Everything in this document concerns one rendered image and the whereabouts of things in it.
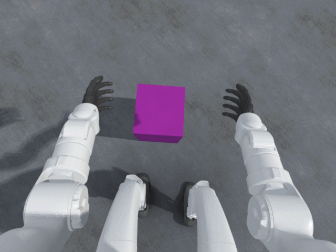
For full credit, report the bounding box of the left robot hand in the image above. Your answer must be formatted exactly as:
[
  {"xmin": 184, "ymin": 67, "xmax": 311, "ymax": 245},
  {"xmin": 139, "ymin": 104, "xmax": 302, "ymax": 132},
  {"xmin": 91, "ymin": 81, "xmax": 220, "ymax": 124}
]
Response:
[{"xmin": 82, "ymin": 76, "xmax": 114, "ymax": 112}]

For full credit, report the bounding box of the robot left forearm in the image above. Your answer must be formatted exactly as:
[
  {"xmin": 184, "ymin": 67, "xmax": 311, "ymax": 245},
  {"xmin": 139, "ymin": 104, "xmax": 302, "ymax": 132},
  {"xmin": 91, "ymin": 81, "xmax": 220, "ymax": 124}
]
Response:
[{"xmin": 23, "ymin": 103, "xmax": 100, "ymax": 224}]

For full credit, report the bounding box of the robot left foot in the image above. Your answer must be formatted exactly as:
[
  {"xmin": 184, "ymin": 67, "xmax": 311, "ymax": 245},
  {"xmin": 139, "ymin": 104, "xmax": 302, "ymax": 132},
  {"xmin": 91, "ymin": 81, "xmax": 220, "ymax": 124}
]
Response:
[{"xmin": 138, "ymin": 173, "xmax": 151, "ymax": 218}]

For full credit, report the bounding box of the right robot shin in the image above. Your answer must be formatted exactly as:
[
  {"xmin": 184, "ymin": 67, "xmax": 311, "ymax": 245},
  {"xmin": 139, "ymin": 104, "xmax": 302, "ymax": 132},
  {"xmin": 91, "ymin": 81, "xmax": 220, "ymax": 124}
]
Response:
[{"xmin": 186, "ymin": 181, "xmax": 209, "ymax": 219}]

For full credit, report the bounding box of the robot left upper arm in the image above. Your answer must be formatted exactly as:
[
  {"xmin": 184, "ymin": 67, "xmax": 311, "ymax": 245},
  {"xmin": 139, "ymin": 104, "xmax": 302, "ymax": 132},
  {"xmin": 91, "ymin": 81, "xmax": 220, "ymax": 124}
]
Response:
[{"xmin": 0, "ymin": 182, "xmax": 89, "ymax": 252}]

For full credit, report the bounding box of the carton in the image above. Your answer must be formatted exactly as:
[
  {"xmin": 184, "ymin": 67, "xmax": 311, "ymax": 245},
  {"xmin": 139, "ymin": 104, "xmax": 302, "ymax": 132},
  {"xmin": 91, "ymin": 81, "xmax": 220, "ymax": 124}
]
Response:
[{"xmin": 133, "ymin": 83, "xmax": 185, "ymax": 143}]

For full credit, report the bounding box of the right robot hand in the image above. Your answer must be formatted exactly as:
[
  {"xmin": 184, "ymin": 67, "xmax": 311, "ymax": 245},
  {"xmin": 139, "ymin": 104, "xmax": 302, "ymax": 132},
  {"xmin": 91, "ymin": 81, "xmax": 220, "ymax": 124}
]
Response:
[{"xmin": 222, "ymin": 84, "xmax": 254, "ymax": 122}]

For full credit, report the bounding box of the robot right forearm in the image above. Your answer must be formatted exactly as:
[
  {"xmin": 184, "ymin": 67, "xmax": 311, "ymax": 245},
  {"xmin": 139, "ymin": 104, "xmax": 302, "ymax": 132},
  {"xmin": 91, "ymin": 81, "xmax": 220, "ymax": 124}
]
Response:
[{"xmin": 234, "ymin": 112, "xmax": 313, "ymax": 235}]

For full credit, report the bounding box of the robot right upper arm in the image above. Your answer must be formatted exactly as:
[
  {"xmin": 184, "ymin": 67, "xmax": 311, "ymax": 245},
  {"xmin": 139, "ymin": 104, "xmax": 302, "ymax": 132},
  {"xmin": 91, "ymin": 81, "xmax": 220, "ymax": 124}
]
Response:
[{"xmin": 247, "ymin": 193, "xmax": 336, "ymax": 252}]

